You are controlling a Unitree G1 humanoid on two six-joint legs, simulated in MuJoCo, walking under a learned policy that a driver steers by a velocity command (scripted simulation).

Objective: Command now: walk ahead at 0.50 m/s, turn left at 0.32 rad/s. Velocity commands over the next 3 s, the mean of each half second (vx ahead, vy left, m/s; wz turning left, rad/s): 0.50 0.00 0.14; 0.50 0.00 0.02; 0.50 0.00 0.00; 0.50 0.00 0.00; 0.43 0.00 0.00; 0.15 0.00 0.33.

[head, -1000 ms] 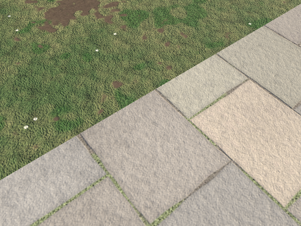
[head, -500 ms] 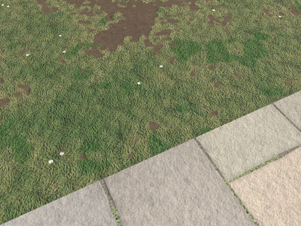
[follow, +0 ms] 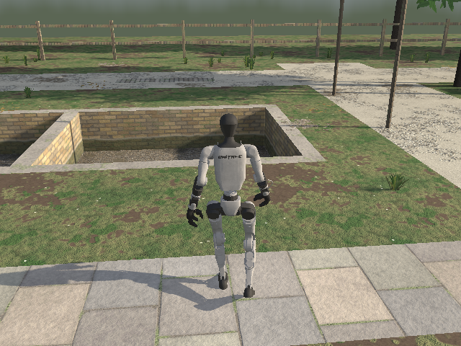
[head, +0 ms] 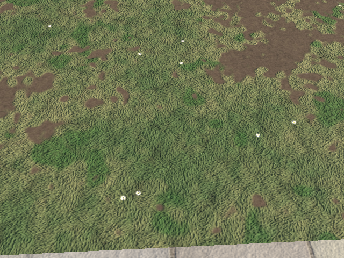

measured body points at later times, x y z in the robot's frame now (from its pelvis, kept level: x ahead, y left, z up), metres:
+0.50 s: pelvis +0.28 -0.03 +0.00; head +0.31 -0.03 +0.45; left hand +0.47 +0.22 -0.10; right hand +0.24 -0.29 -0.14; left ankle +0.08 +0.05 -0.71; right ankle +0.40 -0.10 -0.72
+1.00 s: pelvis +0.56 +0.00 +0.00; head +0.59 +0.01 +0.45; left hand +0.48 +0.24 -0.14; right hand +0.77 -0.22 -0.10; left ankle +0.68 +0.09 -0.72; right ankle +0.40 -0.11 -0.72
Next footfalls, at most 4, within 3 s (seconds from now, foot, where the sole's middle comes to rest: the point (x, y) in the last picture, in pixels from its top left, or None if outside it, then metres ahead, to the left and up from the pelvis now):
0.48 right None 0.44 -0.11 -0.76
1.00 left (162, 187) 0.72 0.09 -0.76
1.54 right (204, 130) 1.02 -0.08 -0.76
2.10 left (167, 85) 1.31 0.11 -0.76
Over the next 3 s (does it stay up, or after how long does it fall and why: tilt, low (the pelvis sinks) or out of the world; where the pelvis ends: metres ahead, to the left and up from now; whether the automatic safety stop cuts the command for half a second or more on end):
stays up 1.40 0.03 0.02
